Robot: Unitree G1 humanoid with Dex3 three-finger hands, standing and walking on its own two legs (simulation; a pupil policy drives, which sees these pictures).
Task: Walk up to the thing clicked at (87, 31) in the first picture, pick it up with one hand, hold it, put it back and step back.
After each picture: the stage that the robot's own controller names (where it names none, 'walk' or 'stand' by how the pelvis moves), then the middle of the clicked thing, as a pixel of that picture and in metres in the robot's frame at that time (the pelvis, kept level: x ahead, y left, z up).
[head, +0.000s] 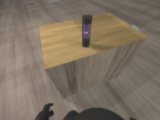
stand; (86, 33) +0.64 +0.09 +0.14
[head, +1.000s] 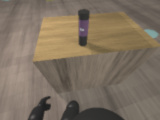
rise first; (83, 30) +0.59 +0.12 +0.17
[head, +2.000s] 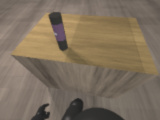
rise first; (60, 34) +0.50 +0.29 +0.16
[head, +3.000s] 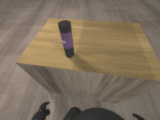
stand; (67, 41) +0.47 +0.20 +0.15
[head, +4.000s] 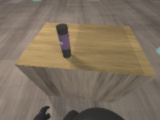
stand; (64, 43) +0.49 +0.23 +0.14
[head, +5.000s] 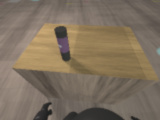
stand; (63, 46) +0.46 +0.22 +0.14
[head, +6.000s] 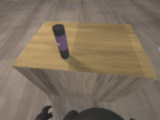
stand; (62, 44) +0.47 +0.24 +0.13
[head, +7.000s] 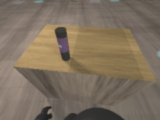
stand; (63, 46) +0.47 +0.23 +0.13
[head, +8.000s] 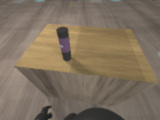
stand; (65, 46) +0.47 +0.22 +0.13
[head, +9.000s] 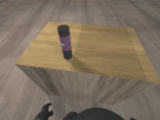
rise first; (66, 44) +0.47 +0.22 +0.13
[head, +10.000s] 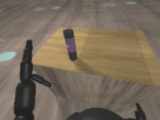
rise first; (71, 46) +0.49 +0.22 +0.13
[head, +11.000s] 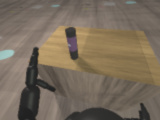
go down; (72, 45) +0.49 +0.21 +0.14
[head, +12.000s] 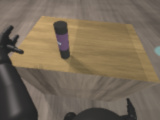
go down; (63, 43) +0.46 +0.20 +0.14
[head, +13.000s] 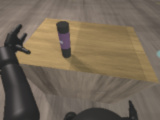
approach; (65, 42) +0.48 +0.20 +0.14
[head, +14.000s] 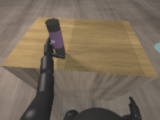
close; (57, 41) +0.47 +0.23 +0.16
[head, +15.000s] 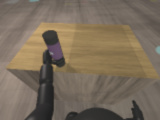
lift; (56, 51) +0.39 +0.23 +0.17
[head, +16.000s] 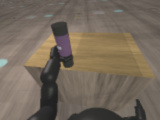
lift; (64, 48) +0.34 +0.17 +0.26
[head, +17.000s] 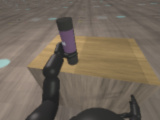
hold; (69, 44) +0.34 +0.16 +0.29
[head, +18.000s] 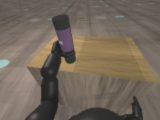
hold; (66, 43) +0.33 +0.17 +0.30
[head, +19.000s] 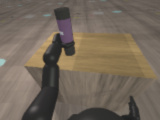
crouch; (66, 34) +0.40 +0.17 +0.31
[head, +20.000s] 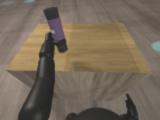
lower; (57, 33) +0.49 +0.20 +0.23
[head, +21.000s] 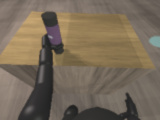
lower; (55, 36) +0.48 +0.22 +0.18
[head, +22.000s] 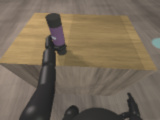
lower; (58, 38) +0.48 +0.21 +0.18
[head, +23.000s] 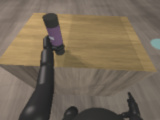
lower; (56, 38) +0.48 +0.22 +0.17
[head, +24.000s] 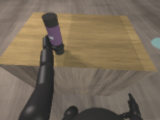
lower; (55, 37) +0.48 +0.22 +0.17
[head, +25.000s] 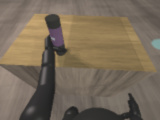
open; (57, 38) +0.48 +0.21 +0.17
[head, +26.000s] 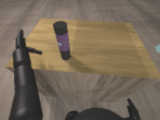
sink last; (63, 43) +0.45 +0.20 +0.16
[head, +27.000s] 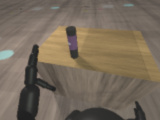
stand; (72, 44) +0.51 +0.21 +0.14
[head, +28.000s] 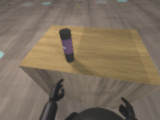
stand; (68, 47) +0.46 +0.21 +0.14
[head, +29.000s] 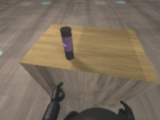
stand; (68, 45) +0.48 +0.22 +0.14
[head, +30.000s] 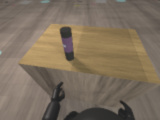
stand; (68, 46) +0.47 +0.21 +0.14
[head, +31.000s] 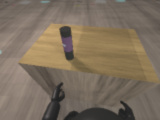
stand; (67, 45) +0.47 +0.22 +0.14
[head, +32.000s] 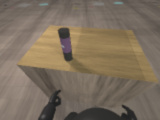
stand; (66, 46) +0.47 +0.21 +0.14
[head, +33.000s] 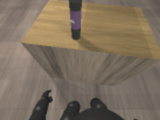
walk; (75, 22) +0.60 +0.15 +0.16
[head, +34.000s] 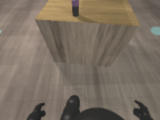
walk; (75, 1) +0.94 +0.27 +0.17
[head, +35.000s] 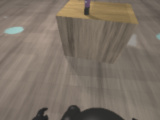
stand; (87, 3) +1.22 +0.20 +0.16
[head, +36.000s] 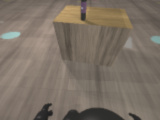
stand; (83, 9) +1.19 +0.21 +0.14
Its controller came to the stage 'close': yes
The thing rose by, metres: 0.20
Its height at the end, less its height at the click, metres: +0.00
